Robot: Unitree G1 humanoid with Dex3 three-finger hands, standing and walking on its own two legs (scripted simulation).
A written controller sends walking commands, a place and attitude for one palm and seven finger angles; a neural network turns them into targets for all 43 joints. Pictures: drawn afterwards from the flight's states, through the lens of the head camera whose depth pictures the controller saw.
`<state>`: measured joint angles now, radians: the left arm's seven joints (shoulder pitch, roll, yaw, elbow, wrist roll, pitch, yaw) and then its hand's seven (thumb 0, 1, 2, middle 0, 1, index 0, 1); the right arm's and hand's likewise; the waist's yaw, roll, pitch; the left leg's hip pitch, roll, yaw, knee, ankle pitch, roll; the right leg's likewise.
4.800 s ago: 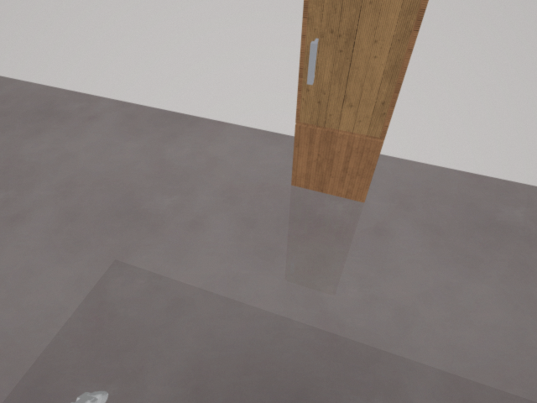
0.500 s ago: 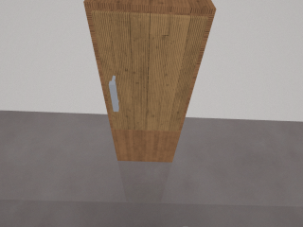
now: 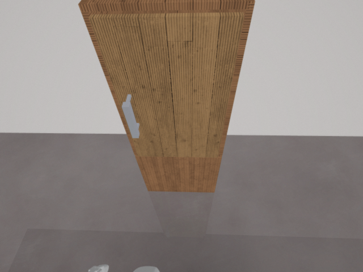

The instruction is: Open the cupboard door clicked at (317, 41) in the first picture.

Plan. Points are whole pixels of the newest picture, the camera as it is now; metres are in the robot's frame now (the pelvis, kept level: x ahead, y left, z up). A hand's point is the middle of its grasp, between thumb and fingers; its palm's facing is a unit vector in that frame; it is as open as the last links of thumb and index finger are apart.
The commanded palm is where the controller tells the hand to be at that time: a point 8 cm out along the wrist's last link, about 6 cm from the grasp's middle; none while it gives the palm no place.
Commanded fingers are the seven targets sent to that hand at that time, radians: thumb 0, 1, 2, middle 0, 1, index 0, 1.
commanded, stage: come to a stop and stand still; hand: left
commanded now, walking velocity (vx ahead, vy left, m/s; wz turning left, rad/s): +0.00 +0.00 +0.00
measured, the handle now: (132, 116) +0.57 +0.21 -0.06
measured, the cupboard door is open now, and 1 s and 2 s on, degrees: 0 0 0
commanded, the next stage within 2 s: look again from close up in 0.74 s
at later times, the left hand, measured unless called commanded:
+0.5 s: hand out of the picture -0.06 +0.21 -0.17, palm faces +0.01 -0.98 -0.20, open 7.3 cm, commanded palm none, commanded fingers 0.00 0.90 0.90 -0.20 -0.30 -0.20 -0.30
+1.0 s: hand out of the picture -0.05 +0.21 -0.18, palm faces -0.01 -0.98 -0.20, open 7.3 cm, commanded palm none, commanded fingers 0.00 0.90 0.90 -0.20 -0.30 -0.20 -0.30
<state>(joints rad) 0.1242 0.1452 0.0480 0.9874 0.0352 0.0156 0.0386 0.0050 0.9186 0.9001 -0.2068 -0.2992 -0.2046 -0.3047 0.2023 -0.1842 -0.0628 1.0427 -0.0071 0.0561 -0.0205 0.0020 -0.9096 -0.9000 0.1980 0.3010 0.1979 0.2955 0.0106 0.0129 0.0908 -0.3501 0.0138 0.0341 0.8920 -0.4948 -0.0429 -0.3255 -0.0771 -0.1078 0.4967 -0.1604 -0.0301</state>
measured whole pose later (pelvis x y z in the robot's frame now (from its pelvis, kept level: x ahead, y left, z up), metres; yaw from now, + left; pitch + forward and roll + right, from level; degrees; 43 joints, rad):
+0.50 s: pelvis -0.04 +0.04 +0.00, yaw -1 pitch -1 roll +1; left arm 0.31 0.14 0.00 1.14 0.01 0.01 0.03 0.01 0.91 0.90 -0.20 -0.30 -0.20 -0.30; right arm 0.21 -0.17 -0.02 1.10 0.00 0.01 -0.03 0.00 -0.93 -0.90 0.20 0.30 0.20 0.30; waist 0.01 0.02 0.03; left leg -0.19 0.01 0.08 0.43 -0.21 0.01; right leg -0.17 -0.02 -0.02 0.46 -0.27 0.00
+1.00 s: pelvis -0.05 +0.04 +0.00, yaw -1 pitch -1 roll -1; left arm 0.31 0.13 -0.01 1.09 0.02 -0.02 0.04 0.01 0.91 0.90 -0.20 -0.30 -0.20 -0.30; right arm 0.34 -0.14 0.00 1.08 -0.02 -0.01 -0.01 0.00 -0.91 -0.90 0.20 0.30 0.20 0.30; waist -0.03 0.03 0.02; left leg -0.28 0.02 0.06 0.56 -0.26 0.02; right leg -0.23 -0.01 -0.03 0.54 -0.29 0.00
